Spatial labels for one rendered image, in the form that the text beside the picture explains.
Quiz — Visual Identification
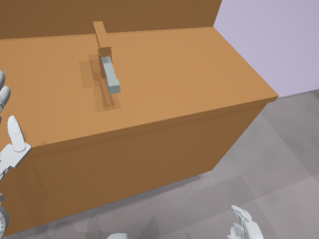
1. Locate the robot right hand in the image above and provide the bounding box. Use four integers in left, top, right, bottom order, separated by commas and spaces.
227, 205, 264, 239

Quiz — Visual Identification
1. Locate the robot left hand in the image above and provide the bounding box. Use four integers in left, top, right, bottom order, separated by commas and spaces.
0, 70, 32, 181

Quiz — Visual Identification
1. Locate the counter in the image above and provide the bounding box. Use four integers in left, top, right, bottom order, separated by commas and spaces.
0, 0, 279, 237

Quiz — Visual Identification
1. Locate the tap lever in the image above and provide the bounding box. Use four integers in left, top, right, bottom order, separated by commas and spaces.
101, 56, 121, 95

